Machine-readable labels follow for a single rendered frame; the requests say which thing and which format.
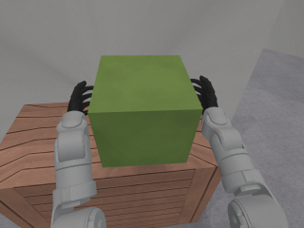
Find robot right forearm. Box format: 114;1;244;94
201;106;290;228

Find robot left hand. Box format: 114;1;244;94
67;81;94;116

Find carton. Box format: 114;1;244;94
87;55;203;168

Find robot right hand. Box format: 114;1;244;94
190;75;219;115

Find pedestal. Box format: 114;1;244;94
0;101;222;228

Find right robot upper arm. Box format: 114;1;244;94
227;194;289;228

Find robot left forearm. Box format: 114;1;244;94
50;110;97;228

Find left robot upper arm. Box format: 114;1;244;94
52;206;106;228

